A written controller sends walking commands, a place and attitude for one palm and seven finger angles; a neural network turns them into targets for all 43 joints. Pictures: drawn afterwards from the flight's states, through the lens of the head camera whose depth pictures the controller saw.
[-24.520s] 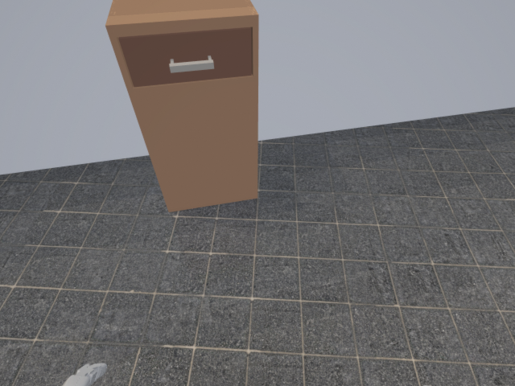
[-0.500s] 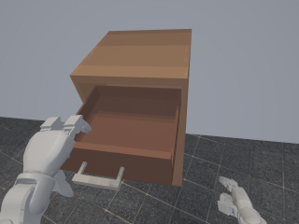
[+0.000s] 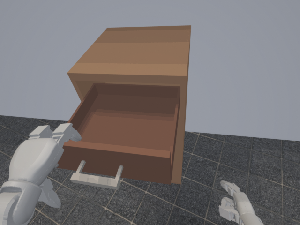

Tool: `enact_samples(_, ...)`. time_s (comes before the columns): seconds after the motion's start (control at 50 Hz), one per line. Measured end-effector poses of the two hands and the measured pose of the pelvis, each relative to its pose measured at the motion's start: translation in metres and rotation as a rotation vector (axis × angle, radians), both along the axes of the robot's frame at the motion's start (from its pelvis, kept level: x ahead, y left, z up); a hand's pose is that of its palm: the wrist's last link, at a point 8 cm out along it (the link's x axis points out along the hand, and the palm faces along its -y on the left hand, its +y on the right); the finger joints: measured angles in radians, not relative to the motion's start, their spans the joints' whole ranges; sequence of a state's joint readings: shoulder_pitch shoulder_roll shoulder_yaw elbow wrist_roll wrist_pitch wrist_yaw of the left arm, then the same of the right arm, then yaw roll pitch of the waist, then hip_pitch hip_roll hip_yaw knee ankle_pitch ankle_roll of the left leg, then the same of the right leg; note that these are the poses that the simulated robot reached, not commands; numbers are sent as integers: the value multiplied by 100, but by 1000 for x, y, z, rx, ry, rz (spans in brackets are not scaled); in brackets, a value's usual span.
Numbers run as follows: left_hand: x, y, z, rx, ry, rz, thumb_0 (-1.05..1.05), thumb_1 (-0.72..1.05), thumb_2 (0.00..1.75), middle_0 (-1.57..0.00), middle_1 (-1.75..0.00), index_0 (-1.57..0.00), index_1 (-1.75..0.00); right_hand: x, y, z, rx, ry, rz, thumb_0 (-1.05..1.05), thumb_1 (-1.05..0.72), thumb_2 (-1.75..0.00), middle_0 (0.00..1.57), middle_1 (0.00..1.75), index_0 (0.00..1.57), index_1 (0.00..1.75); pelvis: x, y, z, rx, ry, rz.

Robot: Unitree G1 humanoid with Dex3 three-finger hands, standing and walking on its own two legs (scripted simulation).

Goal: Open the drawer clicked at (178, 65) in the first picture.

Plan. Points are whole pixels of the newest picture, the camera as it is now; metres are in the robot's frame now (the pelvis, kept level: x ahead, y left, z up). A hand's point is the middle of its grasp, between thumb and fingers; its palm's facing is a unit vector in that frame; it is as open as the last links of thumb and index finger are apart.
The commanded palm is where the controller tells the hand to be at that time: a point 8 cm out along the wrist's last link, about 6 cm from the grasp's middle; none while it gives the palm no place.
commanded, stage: draw the hand back to the body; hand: left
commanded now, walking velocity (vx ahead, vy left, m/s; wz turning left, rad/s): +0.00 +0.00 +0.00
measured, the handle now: (98, 173) +0.24 +0.21 -0.01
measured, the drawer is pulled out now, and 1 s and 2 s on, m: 0.30 0.30 0.30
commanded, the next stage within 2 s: step back with the hand held close in 1.22 s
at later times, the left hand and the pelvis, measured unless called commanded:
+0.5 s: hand (63, 151) +0.21 +0.21 +0.17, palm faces +0.36 -0.86 -0.36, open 13.0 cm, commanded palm +0.16 +0.26 +0.19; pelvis +0.03 +0.00 +0.00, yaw +1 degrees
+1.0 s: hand (55, 150) +0.21 +0.24 +0.17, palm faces +0.43 -0.79 -0.43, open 8.8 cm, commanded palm +0.16 +0.27 +0.18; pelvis +0.04 -0.01 +0.00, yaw +2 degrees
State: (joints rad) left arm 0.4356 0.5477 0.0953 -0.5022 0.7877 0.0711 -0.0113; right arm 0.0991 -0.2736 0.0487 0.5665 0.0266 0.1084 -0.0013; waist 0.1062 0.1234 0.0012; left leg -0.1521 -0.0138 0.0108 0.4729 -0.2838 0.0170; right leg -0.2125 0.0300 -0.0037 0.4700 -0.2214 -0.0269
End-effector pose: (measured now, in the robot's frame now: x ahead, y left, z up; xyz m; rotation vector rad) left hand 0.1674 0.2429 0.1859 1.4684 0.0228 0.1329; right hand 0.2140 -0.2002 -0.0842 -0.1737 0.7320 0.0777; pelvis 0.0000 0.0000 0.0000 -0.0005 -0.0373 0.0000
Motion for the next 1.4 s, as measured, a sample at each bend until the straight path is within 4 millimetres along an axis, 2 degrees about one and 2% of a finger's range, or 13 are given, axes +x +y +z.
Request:
enact_samples(0.12,-8,-6,-2,4,6,-52,0,-49,30,-32,-120,-32,-120,2,-4,2,-28,-15,-3,1,-90,-90,20,30,20,30,2,2,-1,-5,9,0)
enact_samples(0.24,-8,5,1,39,-17,-42,0,-49,30,-32,-120,-32,-120,5,-4,2,-34,-12,-8,1,-90,-90,20,30,20,30,4,3,-2,-7,14,1)
enact_samples(0.3,-6,11,-2,-482,-142,-25,0,-48,30,-32,-119,-32,-119,4,-1,6,-18,-75,-48,1,-90,-90,20,30,20,30,5,4,-2,-6,-7,11)
enact_samples(0.34,-5,10,-8,-732,-226,-11,0,-46,31,-32,-118,-31,-118,0,2,10,-14,-112,-72,1,-90,-90,20,30,20,30,8,3,-2,-4,-13,13)
enact_samples(0.38,-4,7,-11,-887,-293,-13,0,-43,33,-31,-116,-31,-116,-4,3,13,-22,-130,-81,1,-90,-90,20,30,20,30,13,2,-1,-3,-16,15)
enact_samples(0.44,-3,5,-6,-983,-371,-38,0,-36,36,-31,-111,-30,-111,-10,3,14,-40,-136,-80,1,-90,-90,20,30,21,30,20,-1,-1,-6,-18,18)
enact_samples(0.58,4,14,7,-970,-436,-45,0,-16,44,-29,-98,-28,-98,-10,-5,7,-52,-111,-82,1,-90,-90,20,30,21,30,30,-2,-1,-10,-10,23)
enact_samples(0.8,6,20,-3,-949,-363,38,0,21,60,-26,-74,-25,-74,8,-18,4,-54,-106,-112,1,-90,-90,20,30,21,30,37,-4,0,-9,21,21)
enact_samples(1.0,2,28,-2,-930,-399,93,1,56,75,-23,-52,-23,-51,20,-16,6,-40,-121,-106,1,-90,-90,20,30,21,30,38,-9,0,-7,19,29)
enact_samples(1.1,1,24,-6,-949,-389,99,1,72,82,-22,-41,-22,-41,19,-15,6,-36,-123,-95,1,-90,-90,20,30,21,30,37,-10,0,-6,17,32)
enact_samples(1.2,-1,20,-3,-944,-386,84,1,82,87,-22,-35,-21,-34,16,-16,5,-32,-119,-97,1,-90,-90,20,30,21,30,36,-11,0,-6,13,31)
enact_samples(1.34,-4,22,-2,-933,-394,90,1,88,89,-21,-31,-21,-31,8,-19,3,-31,-106,-106,1,-90,-90,20,30,21,30,32,-13,0,-5,8,30)
enact_samples(1.4,-3,26,6,-892,-415,66,2,88,89,-21,-31,-21,-31,2,-22,2,-38,-93,-107,1,-90,-90,20,30,21,30,28,-12,0,-12,20,32)
